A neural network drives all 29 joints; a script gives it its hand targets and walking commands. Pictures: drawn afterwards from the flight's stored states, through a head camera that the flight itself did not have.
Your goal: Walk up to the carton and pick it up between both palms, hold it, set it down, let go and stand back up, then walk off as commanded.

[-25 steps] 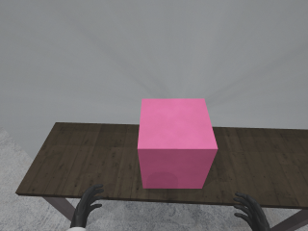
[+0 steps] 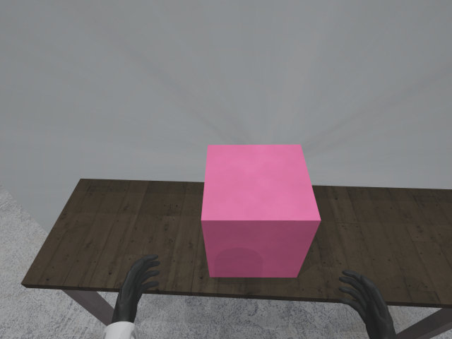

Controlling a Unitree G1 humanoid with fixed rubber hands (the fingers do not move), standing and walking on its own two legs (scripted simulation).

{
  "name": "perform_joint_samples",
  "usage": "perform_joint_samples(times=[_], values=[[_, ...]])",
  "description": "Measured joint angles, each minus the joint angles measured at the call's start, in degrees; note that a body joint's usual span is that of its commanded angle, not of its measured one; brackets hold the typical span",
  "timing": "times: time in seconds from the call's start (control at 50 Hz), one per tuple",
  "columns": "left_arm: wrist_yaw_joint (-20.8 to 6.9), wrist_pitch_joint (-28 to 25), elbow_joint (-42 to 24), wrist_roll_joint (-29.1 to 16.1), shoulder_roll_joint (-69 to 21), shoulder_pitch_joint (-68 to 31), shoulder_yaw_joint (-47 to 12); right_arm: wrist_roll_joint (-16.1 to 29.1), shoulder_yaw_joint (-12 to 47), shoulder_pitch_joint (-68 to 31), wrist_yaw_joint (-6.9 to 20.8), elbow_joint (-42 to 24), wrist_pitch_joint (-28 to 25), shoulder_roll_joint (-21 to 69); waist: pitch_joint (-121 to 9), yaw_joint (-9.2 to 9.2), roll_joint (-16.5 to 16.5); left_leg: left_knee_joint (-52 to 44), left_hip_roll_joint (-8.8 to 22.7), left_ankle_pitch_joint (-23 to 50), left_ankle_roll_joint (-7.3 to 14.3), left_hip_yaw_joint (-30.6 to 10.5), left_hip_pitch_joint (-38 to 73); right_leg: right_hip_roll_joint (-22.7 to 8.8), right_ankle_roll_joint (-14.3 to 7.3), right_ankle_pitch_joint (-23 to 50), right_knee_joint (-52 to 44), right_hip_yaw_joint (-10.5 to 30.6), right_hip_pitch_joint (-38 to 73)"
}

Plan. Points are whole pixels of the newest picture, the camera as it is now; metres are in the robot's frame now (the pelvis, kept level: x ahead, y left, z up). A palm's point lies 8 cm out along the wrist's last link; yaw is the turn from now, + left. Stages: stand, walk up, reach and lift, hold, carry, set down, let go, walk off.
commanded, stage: reach and lift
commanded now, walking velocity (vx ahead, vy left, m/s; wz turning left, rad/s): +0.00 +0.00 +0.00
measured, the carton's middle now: (253, 213) +0.41 -0.03 -0.06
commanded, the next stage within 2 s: none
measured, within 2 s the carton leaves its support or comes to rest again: neither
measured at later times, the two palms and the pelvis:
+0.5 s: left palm (145, 263) +0.26 +0.18 +0.01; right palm (369, 275) +0.25 -0.22 +0.00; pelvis +0.01 +0.00 +0.00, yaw +0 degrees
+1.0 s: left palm (156, 207) +0.33 +0.16 +0.07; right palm (359, 213) +0.33 -0.20 +0.07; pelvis +0.00 +0.00 +0.00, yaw +0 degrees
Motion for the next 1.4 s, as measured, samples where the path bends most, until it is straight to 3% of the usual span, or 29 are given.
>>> perform_joint_samples(times=[0.44,0.92,1.24,1.4], values=[[0.6,13.8,-10.3,-0.8,-1.4,-5.3,0.0,2.7,0.3,-6.9,-3.3,-7.8,9.6,0.0,-0.7,0.0,0.0,-0.5,0.1,-0.8,-0.1,0.1,0.5,0.0,-0.1,-0.7,-0.4,0.0,0.4],[2.0,38.5,-14.5,-0.8,-0.2,-24.3,0.0,3.2,0.3,-25.2,-7.4,-9.4,27.3,-0.8,-0.9,0.0,0.0,-1.6,0.3,0.5,-0.1,0.1,1.0,0.1,-0.1,0.5,-1.4,0.0,0.8],[2.2,45.9,-14.3,-0.8,1.3,-36.6,0.3,5.3,0.3,-37.5,-7.8,-6.6,33.7,-3.7,-1.2,0.0,0.0,-1.8,1.1,1.5,-0.2,0.1,-3.1,0.9,-0.1,2.1,-2.4,0.0,-3.0],[2.3,46.8,-10.0,-0.8,2.9,-43.3,0.8,5.8,0.3,-43.3,-7.8,-3.7,35.3,-4.3,-3.9,0.0,0.0,-1.8,1.3,2.2,-0.3,0.1,-8.4,1.1,-0.1,2.9,-2.4,0.0,-8.4]])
